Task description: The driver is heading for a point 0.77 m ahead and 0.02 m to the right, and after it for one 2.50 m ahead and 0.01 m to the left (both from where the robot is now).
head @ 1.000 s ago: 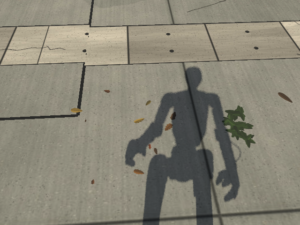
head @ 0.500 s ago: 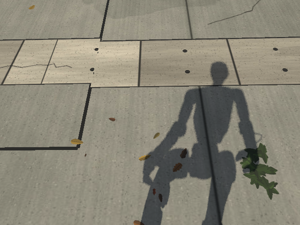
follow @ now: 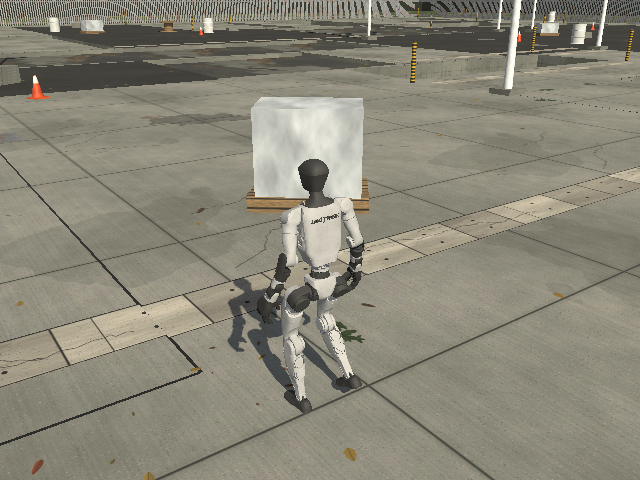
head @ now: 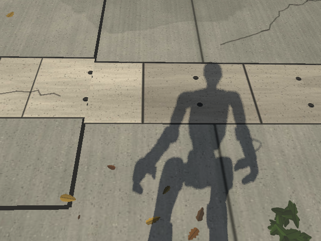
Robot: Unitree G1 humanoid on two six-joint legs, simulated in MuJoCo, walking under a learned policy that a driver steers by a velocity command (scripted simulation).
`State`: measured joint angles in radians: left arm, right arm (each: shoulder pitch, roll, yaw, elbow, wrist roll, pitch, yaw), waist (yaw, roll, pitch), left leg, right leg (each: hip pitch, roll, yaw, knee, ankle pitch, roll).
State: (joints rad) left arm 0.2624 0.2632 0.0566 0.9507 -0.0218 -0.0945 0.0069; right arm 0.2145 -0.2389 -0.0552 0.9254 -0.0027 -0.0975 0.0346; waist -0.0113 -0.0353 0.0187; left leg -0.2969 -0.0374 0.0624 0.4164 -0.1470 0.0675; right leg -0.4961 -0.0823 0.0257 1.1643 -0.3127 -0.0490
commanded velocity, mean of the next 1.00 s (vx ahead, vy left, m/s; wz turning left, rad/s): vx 0.50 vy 0.00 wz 0.00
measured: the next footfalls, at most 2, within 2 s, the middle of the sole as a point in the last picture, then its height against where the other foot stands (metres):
right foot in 0.40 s outside the picture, level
left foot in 0.96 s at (139, 191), level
